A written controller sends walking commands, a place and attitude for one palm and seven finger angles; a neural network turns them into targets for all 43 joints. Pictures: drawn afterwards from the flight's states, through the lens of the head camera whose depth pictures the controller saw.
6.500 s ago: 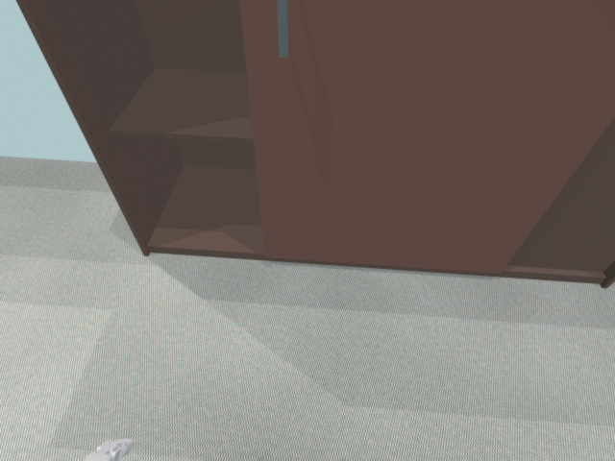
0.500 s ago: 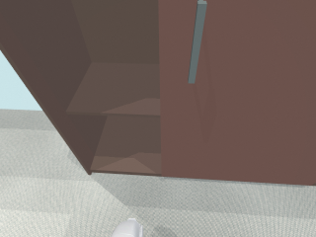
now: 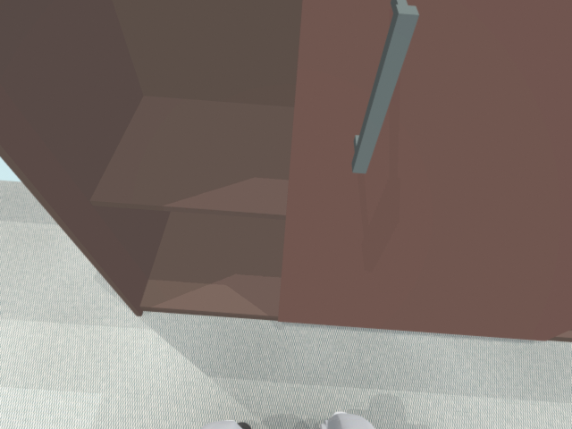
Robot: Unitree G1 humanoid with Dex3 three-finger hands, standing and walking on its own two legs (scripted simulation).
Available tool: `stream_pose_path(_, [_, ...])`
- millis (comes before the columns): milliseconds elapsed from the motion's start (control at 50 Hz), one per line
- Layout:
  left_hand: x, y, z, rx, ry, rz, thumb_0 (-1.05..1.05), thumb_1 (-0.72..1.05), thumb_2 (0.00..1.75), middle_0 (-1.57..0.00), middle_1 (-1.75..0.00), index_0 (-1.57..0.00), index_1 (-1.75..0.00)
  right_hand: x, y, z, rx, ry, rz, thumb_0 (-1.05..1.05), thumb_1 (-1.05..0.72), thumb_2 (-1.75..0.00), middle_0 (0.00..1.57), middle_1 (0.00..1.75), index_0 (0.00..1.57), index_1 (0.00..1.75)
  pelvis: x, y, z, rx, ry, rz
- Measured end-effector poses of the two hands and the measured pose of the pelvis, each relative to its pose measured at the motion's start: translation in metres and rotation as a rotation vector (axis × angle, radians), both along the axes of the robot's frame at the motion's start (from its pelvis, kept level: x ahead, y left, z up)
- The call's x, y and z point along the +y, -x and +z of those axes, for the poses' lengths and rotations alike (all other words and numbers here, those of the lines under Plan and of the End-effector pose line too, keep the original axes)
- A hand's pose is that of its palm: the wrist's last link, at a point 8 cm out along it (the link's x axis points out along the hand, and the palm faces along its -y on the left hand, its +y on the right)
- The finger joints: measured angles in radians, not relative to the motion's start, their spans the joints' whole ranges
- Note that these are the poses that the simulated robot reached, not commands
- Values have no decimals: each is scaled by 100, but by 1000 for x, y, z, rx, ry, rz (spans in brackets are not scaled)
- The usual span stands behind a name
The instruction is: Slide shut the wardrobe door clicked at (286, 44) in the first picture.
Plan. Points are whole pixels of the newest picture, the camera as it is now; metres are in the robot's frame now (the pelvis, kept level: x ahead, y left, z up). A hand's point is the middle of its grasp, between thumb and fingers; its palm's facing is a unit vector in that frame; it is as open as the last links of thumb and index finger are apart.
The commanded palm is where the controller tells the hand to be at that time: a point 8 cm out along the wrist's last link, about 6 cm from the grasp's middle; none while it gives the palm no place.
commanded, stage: come to a stop and stand still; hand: right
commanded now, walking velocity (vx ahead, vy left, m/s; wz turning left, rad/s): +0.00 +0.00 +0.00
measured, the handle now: (376, 95) +0.47 -0.08 +0.22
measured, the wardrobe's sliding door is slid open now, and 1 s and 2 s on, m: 0.49 0.49 0.49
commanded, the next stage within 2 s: look again from close up in 1.78 s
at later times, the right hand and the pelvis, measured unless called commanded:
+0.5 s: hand out of the picture -0.04 -0.23 -0.17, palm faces +0.00 +0.97 -0.23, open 7.4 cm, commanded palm none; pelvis -0.04 -0.05 +0.00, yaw +2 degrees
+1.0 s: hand out of the picture -0.09 -0.16 -0.17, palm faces +0.01 +0.99 -0.15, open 7.4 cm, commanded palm none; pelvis -0.06 -0.01 +0.01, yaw +1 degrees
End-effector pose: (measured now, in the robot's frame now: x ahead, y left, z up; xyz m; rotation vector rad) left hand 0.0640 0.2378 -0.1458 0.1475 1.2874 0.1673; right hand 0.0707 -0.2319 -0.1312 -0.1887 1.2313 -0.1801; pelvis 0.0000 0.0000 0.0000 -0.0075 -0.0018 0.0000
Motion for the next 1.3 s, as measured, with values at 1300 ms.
stream_pose_path(1300, [-50, 135, -1, 175, 81, 40, 1, 92, 90, -20, -30, -20, -30, 31, 149, -6, 245, -91, -47, 0, -91, -90, 19, 30, 20, 30, -5, 38, 8, -3, 6, 17])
